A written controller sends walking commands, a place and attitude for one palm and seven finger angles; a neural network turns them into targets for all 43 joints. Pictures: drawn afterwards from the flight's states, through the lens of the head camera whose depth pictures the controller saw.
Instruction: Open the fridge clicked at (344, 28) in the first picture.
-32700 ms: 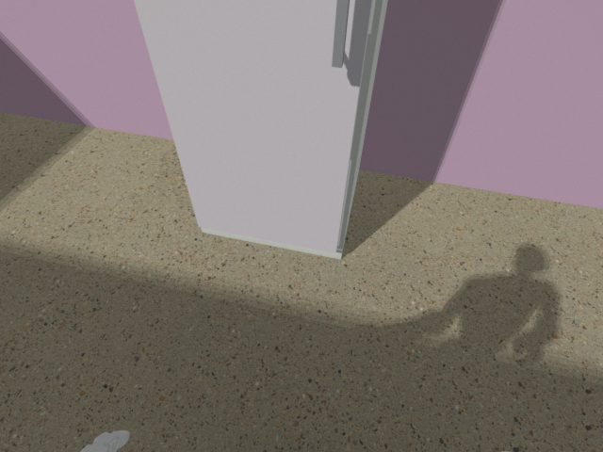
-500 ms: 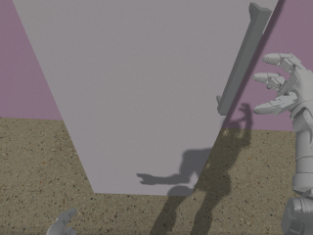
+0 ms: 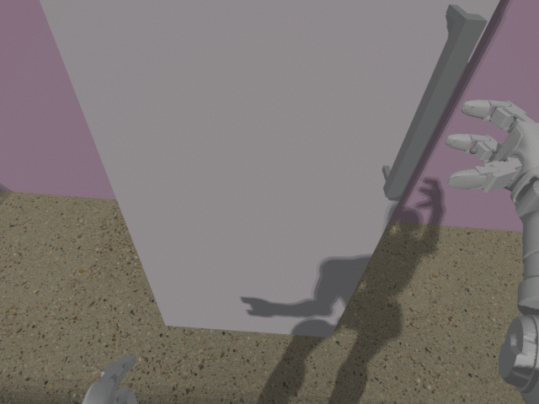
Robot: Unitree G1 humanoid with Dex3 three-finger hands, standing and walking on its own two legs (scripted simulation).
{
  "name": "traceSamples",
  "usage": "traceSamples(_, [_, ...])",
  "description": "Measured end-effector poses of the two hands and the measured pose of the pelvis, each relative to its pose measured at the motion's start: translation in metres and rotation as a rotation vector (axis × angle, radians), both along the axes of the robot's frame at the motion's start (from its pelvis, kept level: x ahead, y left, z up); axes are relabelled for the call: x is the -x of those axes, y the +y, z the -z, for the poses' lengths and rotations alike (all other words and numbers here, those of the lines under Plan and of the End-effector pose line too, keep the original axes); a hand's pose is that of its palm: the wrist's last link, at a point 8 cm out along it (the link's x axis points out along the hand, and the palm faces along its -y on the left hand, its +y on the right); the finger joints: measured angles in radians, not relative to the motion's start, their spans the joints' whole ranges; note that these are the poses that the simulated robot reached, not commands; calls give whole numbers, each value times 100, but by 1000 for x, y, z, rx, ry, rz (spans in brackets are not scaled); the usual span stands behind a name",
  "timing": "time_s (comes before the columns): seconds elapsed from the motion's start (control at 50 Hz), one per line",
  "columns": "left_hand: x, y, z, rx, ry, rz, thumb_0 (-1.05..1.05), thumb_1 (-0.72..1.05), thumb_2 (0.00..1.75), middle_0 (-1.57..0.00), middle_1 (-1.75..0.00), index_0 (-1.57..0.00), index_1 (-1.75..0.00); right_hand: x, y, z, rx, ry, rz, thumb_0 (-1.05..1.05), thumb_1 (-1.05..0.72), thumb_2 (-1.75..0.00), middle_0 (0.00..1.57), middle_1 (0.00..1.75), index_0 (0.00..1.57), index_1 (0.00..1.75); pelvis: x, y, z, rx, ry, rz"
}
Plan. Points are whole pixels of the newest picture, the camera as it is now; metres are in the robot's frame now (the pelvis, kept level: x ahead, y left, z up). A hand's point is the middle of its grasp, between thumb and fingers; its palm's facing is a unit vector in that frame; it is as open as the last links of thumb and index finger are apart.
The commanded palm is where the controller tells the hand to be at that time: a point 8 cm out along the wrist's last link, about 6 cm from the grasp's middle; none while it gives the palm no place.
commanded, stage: move the hooked fingers beside the handle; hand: right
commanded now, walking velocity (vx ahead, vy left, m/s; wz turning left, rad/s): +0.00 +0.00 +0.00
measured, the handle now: (418, 115) +0.48 -0.16 +0.24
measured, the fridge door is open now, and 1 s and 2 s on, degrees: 0 0 0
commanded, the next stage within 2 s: feel for the door with the fingertips in 1.88 s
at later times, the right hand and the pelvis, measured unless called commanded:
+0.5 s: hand (473, 145) +0.41 -0.21 +0.24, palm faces +0.00 +1.00 -0.04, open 14.0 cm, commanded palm +0.39 -0.26 +0.23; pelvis +0.01 +0.00 +0.00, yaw +0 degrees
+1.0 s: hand (463, 139) +0.43 -0.21 +0.24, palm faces -0.02 +1.00 -0.01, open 14.0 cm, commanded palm +0.40 -0.27 +0.23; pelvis +0.01 +0.00 +0.00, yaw +0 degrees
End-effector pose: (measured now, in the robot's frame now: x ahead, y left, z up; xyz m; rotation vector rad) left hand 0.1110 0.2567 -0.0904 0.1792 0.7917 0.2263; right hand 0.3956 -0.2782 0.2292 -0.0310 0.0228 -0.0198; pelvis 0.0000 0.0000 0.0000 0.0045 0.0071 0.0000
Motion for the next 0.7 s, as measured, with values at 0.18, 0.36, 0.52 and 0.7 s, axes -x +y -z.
traceSamples(0.18, [1,-1,-1,-14,11,9,2,91,90,-20,-30,-20,-30,5,18,-15,-8,-166,-62,-1,50,-30,30,120,30,120,-5,-2,-1,0,-10,-2])
traceSamples(0.36, [-13,-6,-2,21,-27,6,2,91,90,-21,-30,-20,-30,-1,6,11,9,34,6,-1,50,-30,30,120,30,120,-4,-2,0,2,4,-6])
traceSamples(0.52, [-18,-7,-7,-8,-26,38,2,91,90,-21,-30,-20,-30,9,12,-18,7,-176,-31,-1,50,-30,30,120,30,120,-6,0,-1,-1,-13,3])
traceSamples(0.7, [-18,-3,-2,11,-17,15,2,91,90,-21,-30,-20,-30,-6,6,13,-16,77,-3,-1,50,-30,30,120,30,120,-3,-1,0,1,14,3])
